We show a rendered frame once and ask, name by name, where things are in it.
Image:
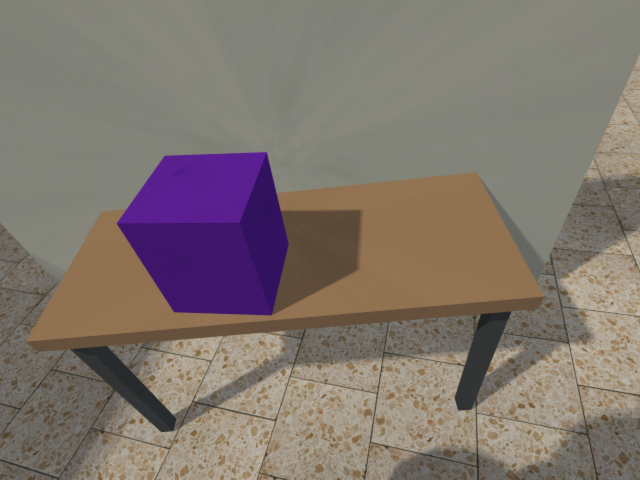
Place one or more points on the carton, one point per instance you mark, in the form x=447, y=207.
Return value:
x=209, y=230

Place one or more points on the table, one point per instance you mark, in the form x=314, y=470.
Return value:
x=370, y=253

